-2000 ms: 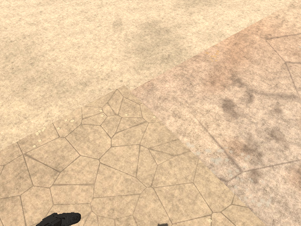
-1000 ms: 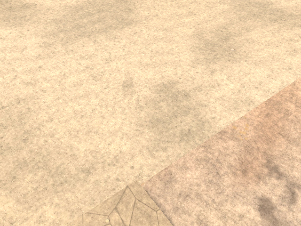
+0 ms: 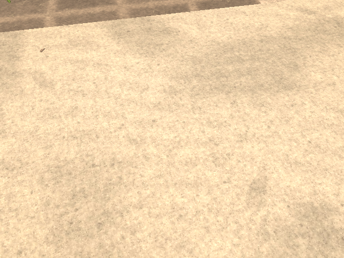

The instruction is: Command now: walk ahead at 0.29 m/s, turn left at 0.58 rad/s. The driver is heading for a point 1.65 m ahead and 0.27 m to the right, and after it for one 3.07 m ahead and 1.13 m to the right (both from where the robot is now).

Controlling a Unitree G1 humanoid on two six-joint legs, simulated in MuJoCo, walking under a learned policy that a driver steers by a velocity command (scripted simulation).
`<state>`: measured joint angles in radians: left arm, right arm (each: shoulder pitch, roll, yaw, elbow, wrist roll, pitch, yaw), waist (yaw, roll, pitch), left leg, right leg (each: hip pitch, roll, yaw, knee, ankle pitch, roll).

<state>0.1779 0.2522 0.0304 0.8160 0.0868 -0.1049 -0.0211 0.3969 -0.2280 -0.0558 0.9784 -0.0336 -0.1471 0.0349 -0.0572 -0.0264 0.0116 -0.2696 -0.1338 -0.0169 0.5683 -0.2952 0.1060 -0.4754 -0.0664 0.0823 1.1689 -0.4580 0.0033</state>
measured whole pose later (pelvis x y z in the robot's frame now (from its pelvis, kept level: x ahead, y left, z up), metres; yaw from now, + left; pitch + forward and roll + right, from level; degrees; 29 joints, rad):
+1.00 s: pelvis +0.16 +0.00 -0.07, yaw -6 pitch +2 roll -1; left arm 0.14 0.26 0.06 0.62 -0.01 0.07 -0.01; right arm 0.24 -0.27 -0.07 0.75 0.00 0.02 -0.08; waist -0.04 0.01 0.01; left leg -0.29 0.14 0.15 0.54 -0.28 -0.02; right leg -0.57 -0.02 -0.03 0.92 -0.25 0.07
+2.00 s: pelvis +0.55 -0.10 -0.06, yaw -19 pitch +3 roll +1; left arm 0.09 0.26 0.06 0.67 -0.01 -0.08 -0.02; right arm 0.38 -0.25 -0.05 0.87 0.02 -0.08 0.01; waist -0.08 -0.05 0.01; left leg -0.02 -0.07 0.01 0.23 -0.27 0.06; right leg -0.69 -0.08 0.03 0.63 0.07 -0.01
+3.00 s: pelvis +0.88 -0.21 -0.07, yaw -19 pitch +0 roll +0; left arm 0.25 0.23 0.04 0.98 0.01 -0.01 0.03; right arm 0.12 -0.22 -0.03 0.88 -0.01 -0.01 -0.01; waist 0.01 0.01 0.03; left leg -0.33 -0.01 0.01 0.53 -0.19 0.02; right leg -0.18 -0.03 0.01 0.53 -0.35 0.03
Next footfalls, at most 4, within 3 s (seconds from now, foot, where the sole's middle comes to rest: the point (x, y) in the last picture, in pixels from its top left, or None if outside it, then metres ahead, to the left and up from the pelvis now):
0.22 right None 0.29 -0.11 -0.84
0.60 left None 0.22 0.14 -0.84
1.08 right None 0.24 -0.16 -0.84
1.64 left None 0.52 0.01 -0.84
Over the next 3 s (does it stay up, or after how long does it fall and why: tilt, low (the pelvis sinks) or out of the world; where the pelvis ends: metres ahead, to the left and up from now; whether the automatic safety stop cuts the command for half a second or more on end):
stays up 0.88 -0.21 -0.07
